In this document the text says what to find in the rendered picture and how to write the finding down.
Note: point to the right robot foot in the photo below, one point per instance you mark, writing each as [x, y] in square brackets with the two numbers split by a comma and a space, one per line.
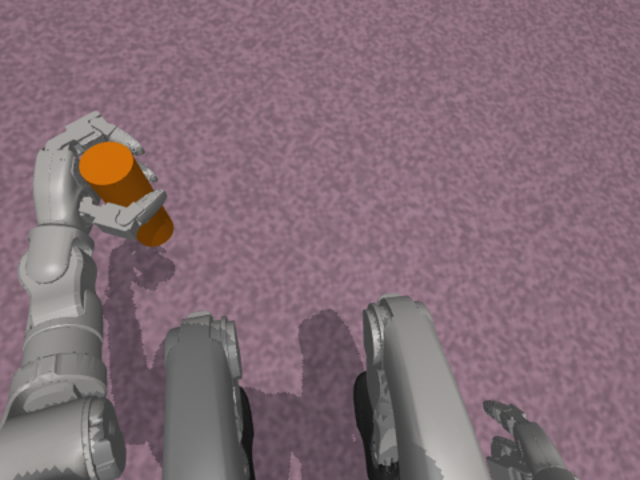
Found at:
[364, 420]

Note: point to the left robot arm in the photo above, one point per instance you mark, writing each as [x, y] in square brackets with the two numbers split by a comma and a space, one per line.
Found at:
[58, 423]

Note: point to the can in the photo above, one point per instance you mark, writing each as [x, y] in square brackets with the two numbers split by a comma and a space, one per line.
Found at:
[112, 171]

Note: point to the left robot hand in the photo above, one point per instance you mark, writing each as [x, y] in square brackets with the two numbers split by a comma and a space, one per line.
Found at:
[62, 196]

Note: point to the left robot foot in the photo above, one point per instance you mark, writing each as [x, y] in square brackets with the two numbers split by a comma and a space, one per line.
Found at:
[247, 435]

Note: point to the right robot hand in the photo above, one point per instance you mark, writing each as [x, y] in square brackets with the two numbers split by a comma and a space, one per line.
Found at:
[531, 452]

